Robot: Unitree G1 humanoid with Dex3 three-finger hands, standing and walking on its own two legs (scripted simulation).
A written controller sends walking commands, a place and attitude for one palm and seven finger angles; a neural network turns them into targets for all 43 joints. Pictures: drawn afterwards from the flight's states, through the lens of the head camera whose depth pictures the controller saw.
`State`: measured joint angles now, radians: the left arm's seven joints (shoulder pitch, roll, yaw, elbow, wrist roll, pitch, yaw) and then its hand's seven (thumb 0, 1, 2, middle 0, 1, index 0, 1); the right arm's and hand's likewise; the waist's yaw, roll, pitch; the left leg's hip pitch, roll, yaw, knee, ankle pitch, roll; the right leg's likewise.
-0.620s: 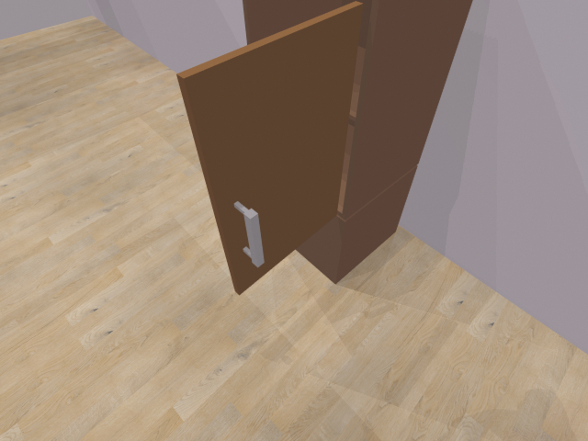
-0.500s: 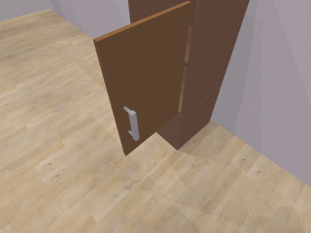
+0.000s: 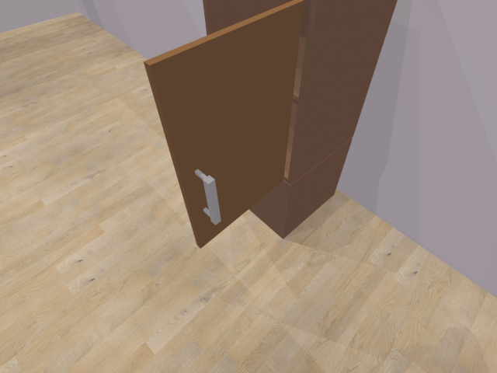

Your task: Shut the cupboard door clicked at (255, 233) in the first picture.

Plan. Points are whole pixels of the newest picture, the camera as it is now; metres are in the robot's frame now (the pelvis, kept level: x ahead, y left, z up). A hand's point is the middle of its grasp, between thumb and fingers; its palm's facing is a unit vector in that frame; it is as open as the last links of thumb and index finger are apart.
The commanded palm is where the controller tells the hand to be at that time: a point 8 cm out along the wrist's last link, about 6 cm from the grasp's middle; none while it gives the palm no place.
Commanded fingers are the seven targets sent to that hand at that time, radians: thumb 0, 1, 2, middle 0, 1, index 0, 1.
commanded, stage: look at it before walking up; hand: left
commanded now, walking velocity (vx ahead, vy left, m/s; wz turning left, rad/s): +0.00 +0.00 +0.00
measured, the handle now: (207, 197) +0.52 +0.14 -0.12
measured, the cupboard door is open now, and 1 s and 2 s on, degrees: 92 92 92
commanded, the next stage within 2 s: walk to a spot facing it in 0.22 s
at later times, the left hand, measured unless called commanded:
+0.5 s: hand out of the picture +0.04 +0.20 -0.17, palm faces -0.01 -0.97 -0.26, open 7.4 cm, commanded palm none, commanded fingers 0.00 0.90 0.90 -0.20 -0.30 -0.20 -0.30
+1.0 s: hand out of the picture +0.10 +0.13 -0.17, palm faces -0.25 -0.92 -0.29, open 7.4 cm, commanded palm none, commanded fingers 0.00 0.90 0.90 -0.20 -0.30 -0.20 -0.30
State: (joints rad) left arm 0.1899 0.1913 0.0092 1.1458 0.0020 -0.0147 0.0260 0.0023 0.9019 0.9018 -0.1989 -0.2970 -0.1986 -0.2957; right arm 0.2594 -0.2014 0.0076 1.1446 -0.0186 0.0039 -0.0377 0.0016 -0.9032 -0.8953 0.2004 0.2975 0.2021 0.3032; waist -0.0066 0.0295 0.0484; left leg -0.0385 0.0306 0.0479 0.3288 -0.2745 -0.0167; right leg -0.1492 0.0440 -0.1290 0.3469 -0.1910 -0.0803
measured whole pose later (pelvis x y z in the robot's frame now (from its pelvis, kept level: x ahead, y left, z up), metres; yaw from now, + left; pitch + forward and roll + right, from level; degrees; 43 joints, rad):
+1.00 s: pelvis -0.01 -0.05 -0.01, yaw -18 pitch +1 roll +2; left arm 0.19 0.20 0.07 0.95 0.02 0.03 0.02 0.00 0.90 0.90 -0.20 -0.30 -0.20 -0.30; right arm 0.11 -0.22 -0.06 0.95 -0.01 0.07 -0.03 0.01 -0.90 -0.90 0.20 0.30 0.20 0.30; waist 0.02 0.01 0.15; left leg -0.45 0.07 0.04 1.13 -0.48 -0.06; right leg -0.31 0.06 0.05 0.57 -0.27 -0.08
